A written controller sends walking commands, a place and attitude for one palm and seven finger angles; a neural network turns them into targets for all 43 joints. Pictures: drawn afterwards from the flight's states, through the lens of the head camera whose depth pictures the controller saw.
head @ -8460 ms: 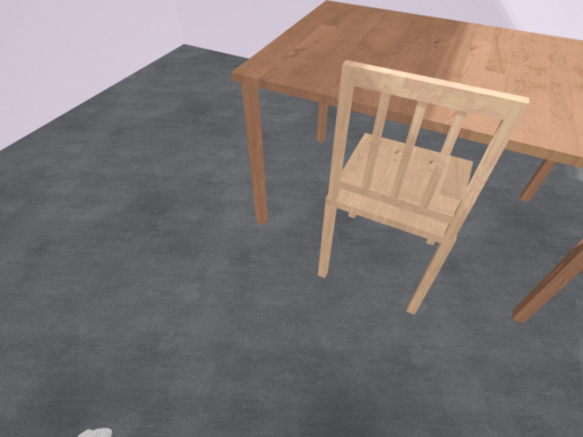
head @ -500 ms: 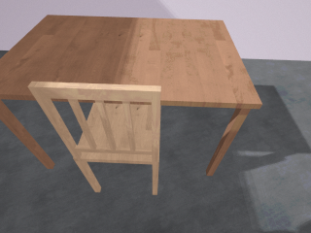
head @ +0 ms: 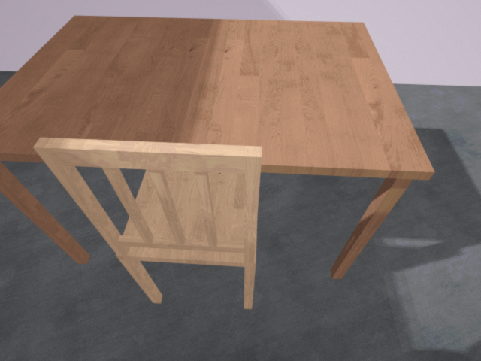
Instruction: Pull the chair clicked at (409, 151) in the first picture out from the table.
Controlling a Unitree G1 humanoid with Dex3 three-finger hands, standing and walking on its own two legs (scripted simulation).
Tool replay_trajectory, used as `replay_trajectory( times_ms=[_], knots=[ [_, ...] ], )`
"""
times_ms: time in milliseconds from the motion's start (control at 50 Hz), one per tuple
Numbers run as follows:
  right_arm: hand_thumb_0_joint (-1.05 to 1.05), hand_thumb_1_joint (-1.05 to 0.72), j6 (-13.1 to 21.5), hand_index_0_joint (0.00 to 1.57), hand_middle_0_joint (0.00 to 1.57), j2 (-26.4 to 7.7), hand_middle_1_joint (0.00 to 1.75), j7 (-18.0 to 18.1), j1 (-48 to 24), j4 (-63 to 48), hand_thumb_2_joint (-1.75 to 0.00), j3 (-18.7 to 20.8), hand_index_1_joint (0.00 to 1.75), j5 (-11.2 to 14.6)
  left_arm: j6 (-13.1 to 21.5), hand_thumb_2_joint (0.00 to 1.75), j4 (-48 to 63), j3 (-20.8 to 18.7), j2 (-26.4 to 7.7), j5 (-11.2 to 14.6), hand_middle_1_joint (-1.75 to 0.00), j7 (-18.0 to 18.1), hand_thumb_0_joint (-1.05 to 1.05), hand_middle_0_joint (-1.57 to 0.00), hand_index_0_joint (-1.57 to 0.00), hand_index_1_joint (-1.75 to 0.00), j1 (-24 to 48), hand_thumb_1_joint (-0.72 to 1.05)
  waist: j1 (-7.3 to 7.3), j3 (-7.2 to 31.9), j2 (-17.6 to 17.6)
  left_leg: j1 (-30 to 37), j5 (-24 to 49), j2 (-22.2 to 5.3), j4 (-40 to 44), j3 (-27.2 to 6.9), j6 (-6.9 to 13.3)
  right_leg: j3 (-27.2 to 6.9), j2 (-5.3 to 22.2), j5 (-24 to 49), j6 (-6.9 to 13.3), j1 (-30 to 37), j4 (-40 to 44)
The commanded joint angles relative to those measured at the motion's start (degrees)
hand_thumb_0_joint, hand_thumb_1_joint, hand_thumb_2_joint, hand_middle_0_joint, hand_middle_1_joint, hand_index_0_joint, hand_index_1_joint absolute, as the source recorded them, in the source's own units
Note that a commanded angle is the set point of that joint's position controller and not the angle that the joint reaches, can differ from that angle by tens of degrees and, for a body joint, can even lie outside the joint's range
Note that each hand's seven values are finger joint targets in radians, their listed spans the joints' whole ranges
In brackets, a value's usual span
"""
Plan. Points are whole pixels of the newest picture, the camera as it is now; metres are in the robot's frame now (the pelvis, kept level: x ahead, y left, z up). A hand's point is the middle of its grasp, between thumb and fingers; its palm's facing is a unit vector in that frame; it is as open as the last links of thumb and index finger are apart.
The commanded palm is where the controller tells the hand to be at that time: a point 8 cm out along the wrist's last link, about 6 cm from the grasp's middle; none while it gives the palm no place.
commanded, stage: come to a stop and stand still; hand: left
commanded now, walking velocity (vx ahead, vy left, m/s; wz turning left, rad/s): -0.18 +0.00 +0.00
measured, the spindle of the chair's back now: (169, 210) +0.42 +0.19 -0.07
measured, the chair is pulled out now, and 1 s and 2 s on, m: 0.00 0.00 0.00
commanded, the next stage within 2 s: look again from close up in 0.90 s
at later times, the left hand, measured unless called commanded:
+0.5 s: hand out of the picture -0.01 +0.22 -0.17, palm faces +0.01 -0.97 -0.23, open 7.4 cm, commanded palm none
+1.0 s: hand out of the picture -0.10 +0.20 -0.17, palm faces +0.03 -0.99 -0.16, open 7.4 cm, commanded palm none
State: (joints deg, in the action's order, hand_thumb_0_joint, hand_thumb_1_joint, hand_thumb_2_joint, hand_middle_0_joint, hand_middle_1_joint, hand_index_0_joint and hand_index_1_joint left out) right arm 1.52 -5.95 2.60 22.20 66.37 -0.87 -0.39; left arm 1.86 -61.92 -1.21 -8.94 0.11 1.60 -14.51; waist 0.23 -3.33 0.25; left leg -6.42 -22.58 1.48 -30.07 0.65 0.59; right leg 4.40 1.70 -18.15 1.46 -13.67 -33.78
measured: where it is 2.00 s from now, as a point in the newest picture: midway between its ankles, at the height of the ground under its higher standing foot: outside the picture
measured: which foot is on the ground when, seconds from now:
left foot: down 0.00-1.00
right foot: down 0.00-1.00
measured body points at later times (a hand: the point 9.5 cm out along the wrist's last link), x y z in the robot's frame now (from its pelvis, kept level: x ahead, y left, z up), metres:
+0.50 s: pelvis -0.06 +0.03 +0.00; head -0.07 +0.04 +0.45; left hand -0.01 +0.27 -0.15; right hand +0.02 -0.22 -0.13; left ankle -0.04 +0.12 -0.73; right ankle -0.02 -0.10 -0.73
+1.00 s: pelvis -0.06 +0.04 +0.01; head -0.06 +0.04 +0.46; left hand -0.10 +0.25 -0.15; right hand -0.07 -0.18 -0.15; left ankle -0.04 +0.12 -0.73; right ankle -0.02 -0.10 -0.73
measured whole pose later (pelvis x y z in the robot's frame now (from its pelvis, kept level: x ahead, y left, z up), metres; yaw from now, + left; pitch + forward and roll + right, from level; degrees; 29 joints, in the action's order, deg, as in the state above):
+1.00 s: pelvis -0.06 +0.04 +0.01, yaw +0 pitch -1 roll +0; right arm -0.1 -8.7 0.0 17.9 63.4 -0.1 -0.4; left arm 0.5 -62.9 1.2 -7.4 -0.9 1.8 -21.8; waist -0.2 -1.0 -0.4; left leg -12.6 -11.6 3.3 -24.9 3.7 3.9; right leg -0.1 2.7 -10.8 -1.6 -14.5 -26.2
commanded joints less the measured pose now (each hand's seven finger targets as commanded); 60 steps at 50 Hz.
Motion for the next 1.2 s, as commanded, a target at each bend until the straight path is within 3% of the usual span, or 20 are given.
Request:
replay_trajectory(
  times_ms=[0, 40, 120, 180, 200, 220, 240, 260, 280, 300, 320, 340, 360, 380, 420, 460, 780, 860, 1120, 1180],
  knots=[
    [0.0, -0.9, 0.16, 0.2, 0.2, -5.11, 0.3, 1.0, 2.06, -2.8, -0.9, 2.17, 0.3, 0.62, 0.27, 0.9, -0.26, -0.94, -7.54, -0.25, -0.3, 1.52, 0.0, -0.2, -0.2, -0.3, -8.31, 0.9, -1.29, 5.15, -9.51, -8.44, 22.02, -4.1, 1.48, -1.08, -0.75, -8.62, 11.76, 63.04, 5.19, 14.19, 0.38],
    [0.0, -0.9, -0.28, 0.2, 0.2, -4.89, 0.3, 0.79, 1.88, -2.64, -0.9, 2.57, 0.3, 0.49, -0.32, 0.9, 0.77, -1.24, -7.54, -0.41, -0.3, 1.8, 0.0, -0.2, -0.2, -0.3, -6.8, 0.9, -1.08, 5.45, -7.41, -7.21, 24.41, -4.29, 2.29, -0.4, -0.96, -7.96, 11.22, 59.44, 5.25, 12.66, -0.67],
    [0.0, -0.9, -0.46, 0.2, 0.2, -5.94, 0.3, 0.67, -0.4, -3.5, -0.9, 2.98, 0.3, -0.18, -1.16, 0.9, 3.17, -1.31, -6.43, -0.39, -0.3, 1.62, 0.0, -0.2, -0.2, -0.3, -2.8, 0.9, -0.74, 4.33, 1.14, -0.61, 39.92, -7.7, 4.7, -1.7, 0.55, -6.73, 6.41, 36.71, 2.27, 4.49, 0.05],
    [0.0, -0.9, -0.41, 0.2, 0.2, -6.77, 0.3, 0.71, -2.21, -4.43, -0.9, 2.75, 0.3, -0.35, -1.46, 0.9, 3.96, -1.16, -5.45, -0.67, -0.3, 1.5, 0.0, -0.2, -0.2, -0.3, -1.91, 0.9, -0.72, 4.08, 0.41, 0.11, 38.88, -8.92, 5.72, -3.37, 1.54, -7.28, 4.88, 27.3, 1.51, 3.09, 2.18],
    [0.0, -0.9, -0.49, 0.2, 0.2, -11.81, 0.3, -0.16, -8.04, -9.4, -0.9, 4.22, 0.3, 0.84, -0.61, 0.9, 2.2, -1.63, -8.58, -0.97, -0.3, 3.25, 0.0, -0.2, -0.2, -0.3, -7.48, 0.9, -2.67, 5.31, -4.37, -4.59, 40.03, -9.67, -8.21, 0.44, -0.35, -6.21, 6.94, 44.31, -0.27, 5.16, 5.32],
    [0.0, -0.9, -0.54, 0.2, 0.2, -9.86, 0.3, -0.8, -8.88, -11.72, -0.9, 3.54, 0.3, 0.95, 0.14, 0.9, 3.04, -1.94, -11.59, -1.5, -0.3, 2.92, 0.0, -0.2, -0.2, -0.3, -7.97, 0.9, -2.77, 8.35, -3.92, -11.69, 23.89, -3.09, -14.05, 2.46, -2.24, -12.97, 12.24, 63.17, 3.89, 15.11, 4.6],
    [0.0, -0.9, -0.48, 0.2, 0.2, -6.94, 0.3, -1.02, -6.67, -12.86, -0.9, 3.52, 0.3, 0.83, 0.51, 0.9, 4.83, -2.0, -11.35, -1.19, -0.3, 2.63, 0.0, -0.2, -0.2, -0.3, -7.47, 0.9, -1.29, 13.75, -9.56, -16.35, -2.62, -2.26, -14.89, 0.57, -1.4, -16.5, 17.8, 67.59, 8.91, 19.48, 3.44],
    [0.0, -0.9, -1.03, 0.2, 0.2, -6.63, 0.3, -0.96, -8.35, -13.14, -0.9, 3.55, 0.3, 0.71, 0.27, 0.9, 6.12, -0.99, -9.45, -1.56, -0.3, 2.43, 0.0, -0.2, -0.2, -0.3, -5.33, 0.9, -0.99, 13.61, -8.92, -14.23, -6.23, -2.81, -14.1, -0.06, -1.26, -14.6, 17.17, 60.66, 9.61, 16.1, 4.56],
    [0.0, -0.9, -1.45, 0.2, 0.2, -6.56, 0.3, -1.1, -7.34, -13.01, -0.9, 3.59, 0.3, 0.6, -0.18, 0.9, 7.62, -0.59, -9.85, -1.65, -0.3, 2.23, 0.0, -0.2, -0.2, -0.3, -2.16, 0.9, 0.82, 11.44, -5.79, -10.65, -3.72, -2.54, -9.32, 0.65, -1.41, -12.68, 15.23, 48.46, 8.61, 10.24, 5.5],
    [0.0, -0.9, -1.74, 0.2, 0.2, -6.59, 0.3, -1.24, -5.6, -12.45, -0.9, 3.63, 0.3, 0.34, -0.64, 0.9, 8.59, -0.5, -10.57, -1.35, -0.3, 2.0, 0.0, -0.2, -0.2, -0.3, 1.07, 0.9, 2.59, 8.86, -3.23, -4.92, 3.27, -1.79, -2.93, 1.66, -1.51, -11.44, 13.06, 30.91, 6.77, 2.59, 6.83],
    [0.0, -0.9, -1.75, 0.2, 0.2, -7.3, 0.3, -1.61, -5.0, -12.18, -0.9, 3.6, 0.3, -0.09, -1.06, 0.9, 9.35, -0.53, -10.95, -1.03, -0.3, 1.61, 0.0, -0.2, -0.2, -0.3, 3.67, 0.9, 3.05, 5.11, -2.14, -1.65, 7.64, -2.06, 0.61, 1.59, -1.34, -9.73, 10.04, 14.61, 4.68, -3.61, 8.19],
    [0.0, -0.9, -1.62, 0.2, 0.2, -9.8, 0.3, -1.76, -5.4, -12.49, -0.9, 3.86, 0.3, -0.44, -1.4, 0.9, 9.52, -0.62, -10.29, -0.84, -0.3, 1.32, 0.0, -0.2, -0.2, -0.3, 4.25, 0.9, 2.82, 0.36, 0.54, -3.62, 6.0, -4.73, 2.84, -1.55, -0.3, -9.07, 7.63, -0.65, 2.66, -8.67, 10.09],
    [0.0, -0.9, -1.45, 0.2, 0.2, -12.44, 0.3, -1.88, -6.56, -13.51, -0.9, 4.06, 0.3, -0.92, -1.56, 0.9, 10.01, -0.85, -10.25, -0.9, -0.3, 1.08, 0.0, -0.2, -0.2, -0.3, 3.95, 0.9, 2.09, -3.04, 2.44, -9.41, 0.84, -8.0, 7.07, -5.61, 1.16, -7.95, 5.07, -8.01, 1.33, -8.96, 11.22],
    [0.0, -0.9, -1.29, 0.2, 0.2, -13.5, 0.3, -2.12, -8.5, -14.18, -0.9, 4.15, 0.3, -1.07, -1.88, 0.9, 10.13, -0.86, -10.26, -1.32, -0.3, 0.99, 0.0, -0.2, -0.2, -0.3, 3.49, 0.9, 1.23, -5.99, 3.92, -14.68, -5.84, -8.18, 10.91, -8.11, 1.71, -7.1, 3.34, -9.97, 0.88, -7.66, 10.22],
    [0.0, -0.9, -0.89, 0.2, 0.2, -14.47, 0.3, -2.29, -9.99, -14.92, -0.9, 4.03, 0.3, -1.1, -2.14, 0.9, 9.67, -0.59, -9.57, -1.61, -0.3, 0.76, 0.0, -0.2, -0.2, -0.3, 0.27, 0.9, -0.27, -5.56, 5.86, -19.27, -11.14, -9.5, 16.28, -10.89, 2.77, -4.3, 1.22, -4.65, 0.14, -2.02, 6.03],
    [0.0, -0.9, -0.62, 0.2, 0.2, -14.4, 0.3, -2.21, -11.02, -15.19, -0.9, 3.61, 0.3, -0.89, -1.89, 0.9, 8.4, -0.13, -8.16, -1.66, -0.3, 0.53, 0.0, -0.2, -0.2, -0.3, -3.21, 0.9, -1.23, -3.1, 3.3, -18.17, -9.4, -9.15, 16.29, -10.52, 3.01, -4.17, 1.36, -0.29, 0.05, 1.08, 6.03],
    [0.0, -0.9, -0.78, 0.2, 0.2, -11.23, 0.3, -2.23, -4.86, -8.84, -0.9, 2.2, 0.3, -0.24, -0.57, 0.9, 4.02, 0.99, -6.05, -1.28, -0.3, 0.61, 0.0, -0.2, -0.2, -0.3, -8.66, 0.9, 0.16, -1.04, -0.91, -11.24, -4.18, -6.65, 14.94, -8.45, 1.9, -8.54, 3.52, -3.41, 0.21, -2.57, 12.69],
    [0.0, -0.9, -0.49, 0.2, 0.2, -10.25, 0.3, -2.1, -4.0, -6.94, -0.9, 1.99, 0.3, -0.05, -0.39, 0.9, 2.42, 1.19, -5.32, -1.27, -0.3, 0.77, 0.0, -0.2, -0.2, -0.3, -9.31, 0.9, 0.06, -1.69, -0.16, -11.5, -3.68, -6.66, 15.37, -8.33, 1.8, -8.47, 3.59, -1.96, 0.19, -2.11, 12.45],
    [0.0, -0.9, 0.42, 0.2, 0.2, -7.44, 0.3, -1.54, -2.82, -2.82, -0.9, 1.12, 0.3, 0.32, 0.34, 0.9, -0.13, 1.64, -3.89, -0.86, -0.3, 1.19, 0.0, -0.2, -0.2, -0.3, -8.91, 0.9, -0.13, -0.8, -1.75, -7.16, 9.87, -5.95, 12.1, -4.99, 1.48, -8.93, 4.41, 8.52, 0.37, 0.7, 12.58],
    [0.0, -0.9, 0.46, 0.2, 0.2, -7.26, 0.3, -1.45, -3.14, -2.46, -0.9, 1.01, 0.3, 0.25, 0.27, 0.9, -0.17, 1.72, -3.64, -0.78, -0.3, 1.26, 0.0, -0.2, -0.2, -0.3, -8.37, 0.9, -0.14, -0.99, -0.27, -6.5, 11.46, -5.95, 11.92, -4.71, 1.33, -9.16, 4.5, 9.6, 0.39, 0.86, 12.5]
  ],
)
